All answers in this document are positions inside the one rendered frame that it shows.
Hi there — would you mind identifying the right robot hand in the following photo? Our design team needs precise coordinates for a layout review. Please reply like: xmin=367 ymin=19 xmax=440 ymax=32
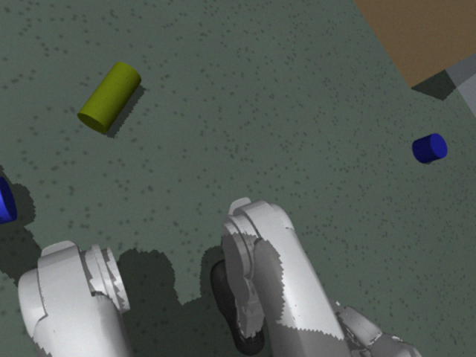
xmin=328 ymin=298 xmax=385 ymax=357

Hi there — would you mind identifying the right robot foot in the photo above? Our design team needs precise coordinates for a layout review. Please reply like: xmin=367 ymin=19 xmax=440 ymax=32
xmin=210 ymin=260 xmax=265 ymax=356

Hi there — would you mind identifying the right robot arm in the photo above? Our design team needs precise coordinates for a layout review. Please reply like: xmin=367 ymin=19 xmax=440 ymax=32
xmin=370 ymin=334 xmax=422 ymax=357

